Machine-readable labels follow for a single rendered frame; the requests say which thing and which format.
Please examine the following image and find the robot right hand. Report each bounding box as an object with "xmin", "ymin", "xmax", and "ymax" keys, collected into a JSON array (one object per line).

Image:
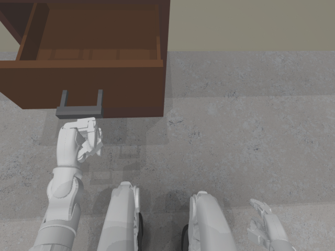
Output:
[{"xmin": 247, "ymin": 199, "xmax": 288, "ymax": 250}]

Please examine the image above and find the handle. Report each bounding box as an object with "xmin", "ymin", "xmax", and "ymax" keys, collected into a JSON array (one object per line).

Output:
[{"xmin": 55, "ymin": 89, "xmax": 104, "ymax": 119}]

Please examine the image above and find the left robot forearm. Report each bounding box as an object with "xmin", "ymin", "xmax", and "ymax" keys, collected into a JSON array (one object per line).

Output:
[{"xmin": 28, "ymin": 166, "xmax": 84, "ymax": 251}]

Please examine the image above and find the cabinet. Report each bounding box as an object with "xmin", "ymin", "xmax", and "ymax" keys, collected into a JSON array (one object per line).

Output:
[{"xmin": 0, "ymin": 0, "xmax": 170, "ymax": 119}]

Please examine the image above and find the right robot forearm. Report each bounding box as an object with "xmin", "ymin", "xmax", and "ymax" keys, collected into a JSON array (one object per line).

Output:
[{"xmin": 269, "ymin": 239, "xmax": 296, "ymax": 251}]

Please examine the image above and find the drawer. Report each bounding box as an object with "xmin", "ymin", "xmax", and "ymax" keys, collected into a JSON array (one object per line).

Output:
[{"xmin": 0, "ymin": 3, "xmax": 163, "ymax": 109}]

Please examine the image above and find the right robot thigh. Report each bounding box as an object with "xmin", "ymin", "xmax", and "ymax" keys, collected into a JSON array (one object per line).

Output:
[{"xmin": 189, "ymin": 193, "xmax": 238, "ymax": 251}]

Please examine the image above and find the robot left hand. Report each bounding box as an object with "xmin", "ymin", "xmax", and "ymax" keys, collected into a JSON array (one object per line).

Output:
[{"xmin": 57, "ymin": 117, "xmax": 104, "ymax": 169}]

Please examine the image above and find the left robot shin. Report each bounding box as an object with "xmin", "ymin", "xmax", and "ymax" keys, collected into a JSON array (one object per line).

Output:
[{"xmin": 111, "ymin": 181, "xmax": 139, "ymax": 251}]

